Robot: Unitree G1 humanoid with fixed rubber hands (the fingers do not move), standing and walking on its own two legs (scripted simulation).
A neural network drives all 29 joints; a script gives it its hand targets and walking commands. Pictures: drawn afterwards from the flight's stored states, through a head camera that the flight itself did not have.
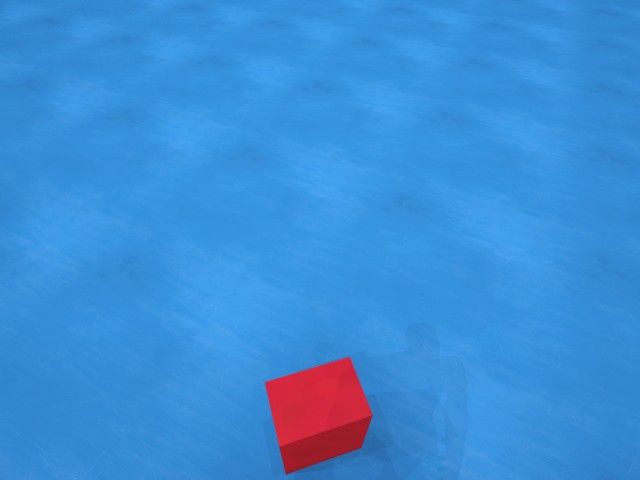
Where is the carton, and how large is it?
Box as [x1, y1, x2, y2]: [265, 357, 372, 473]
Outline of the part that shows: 349,357 265,382 286,473 361,447 372,414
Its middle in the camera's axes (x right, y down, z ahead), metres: +0.00 +0.48 +1.06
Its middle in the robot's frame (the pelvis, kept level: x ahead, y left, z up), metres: +0.39 +0.00 -0.63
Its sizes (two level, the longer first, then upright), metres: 0.232 0.157 0.291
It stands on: the floor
